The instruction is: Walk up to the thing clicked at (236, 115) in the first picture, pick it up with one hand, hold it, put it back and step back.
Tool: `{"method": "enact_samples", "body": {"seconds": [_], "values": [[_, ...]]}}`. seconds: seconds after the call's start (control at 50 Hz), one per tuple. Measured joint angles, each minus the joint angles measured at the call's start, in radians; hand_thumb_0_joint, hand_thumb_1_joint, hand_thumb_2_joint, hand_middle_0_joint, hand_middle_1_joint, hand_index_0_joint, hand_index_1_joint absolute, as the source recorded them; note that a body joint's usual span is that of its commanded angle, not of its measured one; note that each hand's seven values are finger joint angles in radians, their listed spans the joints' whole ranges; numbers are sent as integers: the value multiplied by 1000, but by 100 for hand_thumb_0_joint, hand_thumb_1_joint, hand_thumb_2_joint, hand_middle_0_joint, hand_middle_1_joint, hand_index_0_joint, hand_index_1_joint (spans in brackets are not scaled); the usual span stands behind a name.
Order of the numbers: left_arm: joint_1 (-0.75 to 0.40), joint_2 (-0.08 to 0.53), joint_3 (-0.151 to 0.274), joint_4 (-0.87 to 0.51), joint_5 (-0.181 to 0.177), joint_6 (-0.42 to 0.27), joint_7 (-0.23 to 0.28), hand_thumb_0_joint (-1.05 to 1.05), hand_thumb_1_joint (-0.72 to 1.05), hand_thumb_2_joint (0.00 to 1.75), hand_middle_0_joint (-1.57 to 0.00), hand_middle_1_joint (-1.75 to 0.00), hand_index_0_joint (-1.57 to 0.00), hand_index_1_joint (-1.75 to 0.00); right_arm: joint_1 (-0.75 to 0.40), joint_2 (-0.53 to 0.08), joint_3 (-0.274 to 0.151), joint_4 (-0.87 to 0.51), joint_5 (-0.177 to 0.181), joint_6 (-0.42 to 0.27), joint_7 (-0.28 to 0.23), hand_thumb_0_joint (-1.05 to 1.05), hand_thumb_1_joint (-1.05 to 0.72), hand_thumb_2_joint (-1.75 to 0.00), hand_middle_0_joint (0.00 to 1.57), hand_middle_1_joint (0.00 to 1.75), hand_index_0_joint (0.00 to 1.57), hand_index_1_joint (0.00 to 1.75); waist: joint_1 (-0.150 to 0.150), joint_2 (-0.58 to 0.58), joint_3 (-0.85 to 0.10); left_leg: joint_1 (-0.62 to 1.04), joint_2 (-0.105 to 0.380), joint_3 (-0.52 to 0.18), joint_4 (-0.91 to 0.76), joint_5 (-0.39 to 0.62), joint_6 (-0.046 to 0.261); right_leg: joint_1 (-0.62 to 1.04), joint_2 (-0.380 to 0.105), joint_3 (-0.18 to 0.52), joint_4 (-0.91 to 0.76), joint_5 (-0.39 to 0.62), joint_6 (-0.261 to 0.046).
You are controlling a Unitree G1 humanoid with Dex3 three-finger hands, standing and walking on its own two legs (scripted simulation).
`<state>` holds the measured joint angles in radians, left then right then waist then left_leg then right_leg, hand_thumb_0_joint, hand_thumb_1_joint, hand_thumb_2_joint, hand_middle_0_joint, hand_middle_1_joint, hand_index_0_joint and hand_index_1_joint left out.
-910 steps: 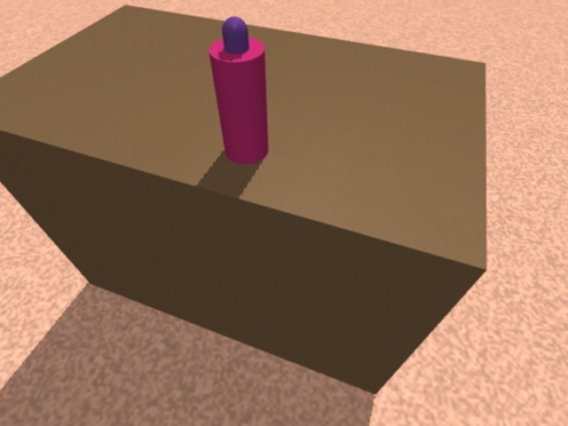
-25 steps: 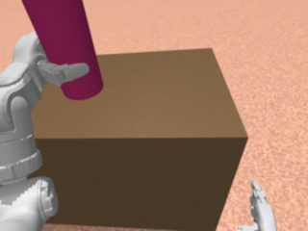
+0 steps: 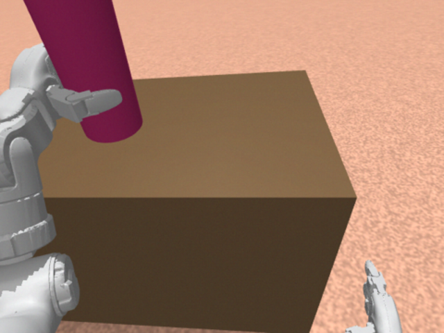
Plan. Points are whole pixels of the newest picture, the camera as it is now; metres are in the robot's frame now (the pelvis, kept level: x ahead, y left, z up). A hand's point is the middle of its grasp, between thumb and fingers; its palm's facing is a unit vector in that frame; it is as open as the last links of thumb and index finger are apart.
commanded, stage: crouch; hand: left
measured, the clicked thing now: (85, 42) +0.33 +0.16 +0.39
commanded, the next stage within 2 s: lower in 1.46 s
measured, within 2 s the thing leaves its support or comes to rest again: neither
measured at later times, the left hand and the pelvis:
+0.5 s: hand (116, 107) +0.40 +0.19 +0.27, palm faces +0.18 -0.98 -0.01, open 11.8 cm; pelvis +0.00 +0.00 +0.00, yaw +0 degrees
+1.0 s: hand (124, 104) +0.45 +0.20 +0.25, palm faces +0.18 -0.98 -0.01, open 11.8 cm; pelvis +0.02 +0.00 +0.00, yaw -1 degrees
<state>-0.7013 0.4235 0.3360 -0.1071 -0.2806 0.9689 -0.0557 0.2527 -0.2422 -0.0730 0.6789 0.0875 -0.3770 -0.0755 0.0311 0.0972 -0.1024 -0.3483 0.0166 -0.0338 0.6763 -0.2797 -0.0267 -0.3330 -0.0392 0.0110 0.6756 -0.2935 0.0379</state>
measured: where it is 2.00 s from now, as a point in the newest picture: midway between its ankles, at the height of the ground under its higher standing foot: outside the picture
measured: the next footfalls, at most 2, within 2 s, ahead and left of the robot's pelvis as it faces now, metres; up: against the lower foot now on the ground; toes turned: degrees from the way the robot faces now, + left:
none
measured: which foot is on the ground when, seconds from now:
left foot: down 0.00-1.00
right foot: down 0.00-1.00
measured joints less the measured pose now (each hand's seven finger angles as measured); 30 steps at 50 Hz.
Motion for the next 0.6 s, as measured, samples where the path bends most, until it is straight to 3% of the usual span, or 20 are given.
{"method": "enact_samples", "body": {"seconds": [0.12, 0.24, 0.42, 0.6], "values": [[-18, -4, -7, 11, -12, 9, 2, -1, -61, 106, -60, -104, -61, -103, -14, 5, 2, 18, 0, -8, -2, -2, 54, -6, 5, 5, 5, 5, 4, 3, -1, -1, -2, -1, 1, 1, 2, 0, -2, -1, 0, 1, 1], [-78, -16, -21, 133, -11, -13, 25, -1, -61, 105, -61, -103, -62, -102, -15, 20, 18, 14, -2, -6, 2, -2, 56, -5, 5, 5, 5, 5, 2, -10, -2, -7, -5, -3, -3, 7, 1, -8, -5, -3, 3, 2, 1], [-88, -21, -25, 378, 51, -161, 56, -1, -61, 104, -62, -101, -63, -100, 28, 27, 51, -42, -16, -17, -7, -2, 56, -5, 5, 5, 5, 5, -31, -36, 13, -26, -3, 5, -12, 15, -1, -35, -3, 5, 5, 7, -1], [-22, -29, -29, 418, 97, -344, 58, -1, -61, 104, -62, -101, -63, -100, 26, 11, 38, -39, -43, -51, -44, -2, 56, -5, 5, 5, 5, 5, -60, -47, 55, -55, 10, 11, 14, -1, -1, -59, 10, 12, 9, 8, -1]]}}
